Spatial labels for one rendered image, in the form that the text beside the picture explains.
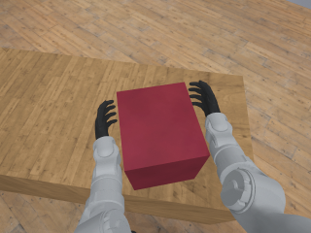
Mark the left robot upper arm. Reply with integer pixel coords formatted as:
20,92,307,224
74,209,132,233

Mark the pedestal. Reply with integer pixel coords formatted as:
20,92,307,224
0,47,255,225

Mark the robot right forearm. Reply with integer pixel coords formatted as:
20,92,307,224
204,113,269,185

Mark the robot left forearm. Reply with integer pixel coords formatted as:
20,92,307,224
77,136,125,227

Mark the right robot upper arm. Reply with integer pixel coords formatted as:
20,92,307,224
220,168,311,233

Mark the carton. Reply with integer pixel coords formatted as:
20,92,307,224
117,82,210,190

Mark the right robot hand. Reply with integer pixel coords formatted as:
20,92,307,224
188,80,221,117

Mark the left robot hand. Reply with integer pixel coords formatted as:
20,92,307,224
94,100,118,140

